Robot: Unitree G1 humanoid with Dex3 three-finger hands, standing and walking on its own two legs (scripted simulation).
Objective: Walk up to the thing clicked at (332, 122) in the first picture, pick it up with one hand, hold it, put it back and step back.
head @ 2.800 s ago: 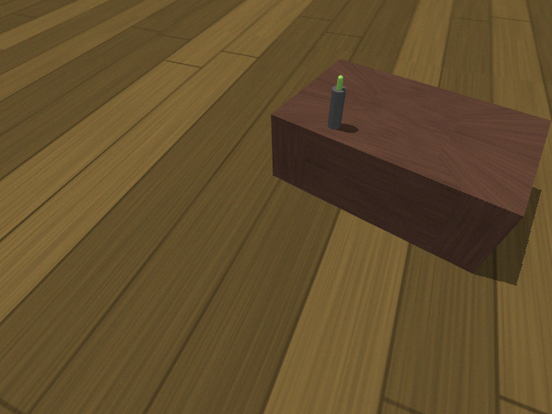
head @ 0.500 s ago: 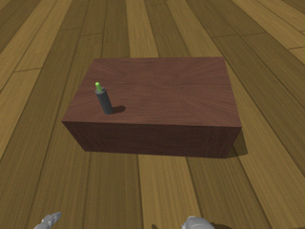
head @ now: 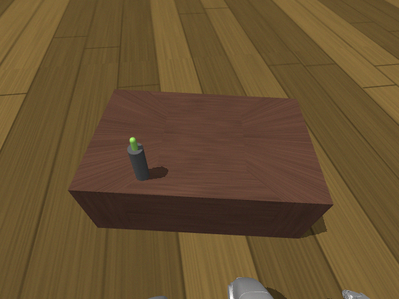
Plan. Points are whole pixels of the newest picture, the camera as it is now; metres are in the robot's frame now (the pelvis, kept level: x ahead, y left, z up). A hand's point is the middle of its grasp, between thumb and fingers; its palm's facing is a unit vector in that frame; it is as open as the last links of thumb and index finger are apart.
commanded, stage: walk up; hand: left
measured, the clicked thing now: (138, 158) +0.62 +0.24 -0.25
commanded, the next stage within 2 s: stand in 1.88 s
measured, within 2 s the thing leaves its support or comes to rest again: neither
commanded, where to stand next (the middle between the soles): +0.21 +0.04 m, yaw -1 degrees
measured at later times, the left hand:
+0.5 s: hand (66, 267) +0.21 +0.32 -0.12, palm faces -0.05 -0.89 -0.45, open 7.4 cm
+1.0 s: hand (74, 257) +0.24 +0.32 -0.15, palm faces -0.04 -0.94 -0.34, open 7.4 cm
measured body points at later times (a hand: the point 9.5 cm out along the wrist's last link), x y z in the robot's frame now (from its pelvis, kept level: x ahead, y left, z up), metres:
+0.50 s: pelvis +0.13 +0.04 +0.00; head +0.15 +0.01 +0.45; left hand +0.21 +0.36 -0.09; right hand +0.20 -0.28 -0.13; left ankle +0.22 +0.20 -0.70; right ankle +0.16 -0.09 -0.72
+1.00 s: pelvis +0.17 +0.06 +0.01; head +0.19 +0.07 +0.45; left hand +0.24 +0.37 -0.13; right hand +0.28 -0.24 -0.11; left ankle +0.23 +0.20 -0.72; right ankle +0.15 -0.07 -0.72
